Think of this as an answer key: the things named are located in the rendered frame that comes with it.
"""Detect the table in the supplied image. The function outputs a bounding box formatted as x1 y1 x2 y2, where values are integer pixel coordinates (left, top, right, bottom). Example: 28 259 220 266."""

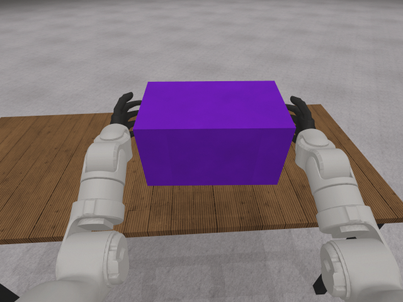
0 104 403 302

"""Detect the robot left upper arm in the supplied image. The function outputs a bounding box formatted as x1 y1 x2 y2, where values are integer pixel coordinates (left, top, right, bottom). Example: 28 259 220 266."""
15 230 129 302

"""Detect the right robot forearm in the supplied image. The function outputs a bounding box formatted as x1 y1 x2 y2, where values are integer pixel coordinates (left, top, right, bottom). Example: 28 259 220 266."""
295 129 402 287

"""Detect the robot right hand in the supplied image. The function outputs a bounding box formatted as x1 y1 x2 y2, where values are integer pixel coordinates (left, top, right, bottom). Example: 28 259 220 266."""
285 96 316 143

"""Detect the robot left hand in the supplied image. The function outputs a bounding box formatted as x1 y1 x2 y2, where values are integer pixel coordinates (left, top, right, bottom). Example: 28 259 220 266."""
110 92 142 138

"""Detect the robot right upper arm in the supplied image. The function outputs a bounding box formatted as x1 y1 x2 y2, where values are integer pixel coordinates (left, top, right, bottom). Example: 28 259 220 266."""
320 238 403 302

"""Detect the left robot forearm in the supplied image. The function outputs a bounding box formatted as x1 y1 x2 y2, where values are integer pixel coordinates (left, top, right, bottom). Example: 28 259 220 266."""
55 124 133 279

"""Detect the carton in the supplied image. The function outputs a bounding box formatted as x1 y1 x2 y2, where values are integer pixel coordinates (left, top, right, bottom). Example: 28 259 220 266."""
133 81 296 186

